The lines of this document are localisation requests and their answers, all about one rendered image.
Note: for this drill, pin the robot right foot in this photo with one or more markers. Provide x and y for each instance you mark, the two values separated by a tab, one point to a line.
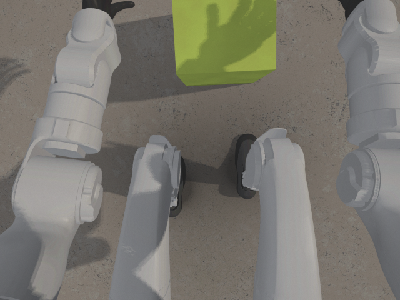
243	146

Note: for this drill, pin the left robot upper arm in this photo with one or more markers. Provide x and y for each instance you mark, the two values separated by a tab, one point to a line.
53	197

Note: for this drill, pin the right robot upper arm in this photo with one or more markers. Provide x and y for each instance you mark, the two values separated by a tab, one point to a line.
369	181

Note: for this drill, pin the left robot forearm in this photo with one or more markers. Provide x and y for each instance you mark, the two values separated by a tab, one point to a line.
78	92

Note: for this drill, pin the right robot forearm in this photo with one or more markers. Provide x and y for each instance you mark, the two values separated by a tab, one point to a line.
370	47

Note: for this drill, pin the right robot shin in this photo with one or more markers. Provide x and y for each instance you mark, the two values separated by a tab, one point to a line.
272	133

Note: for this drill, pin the robot left hand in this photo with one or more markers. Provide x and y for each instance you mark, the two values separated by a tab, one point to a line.
106	6

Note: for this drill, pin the robot right hand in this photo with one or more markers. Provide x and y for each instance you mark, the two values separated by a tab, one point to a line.
349	6

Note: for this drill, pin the carton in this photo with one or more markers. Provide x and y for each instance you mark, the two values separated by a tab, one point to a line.
224	41

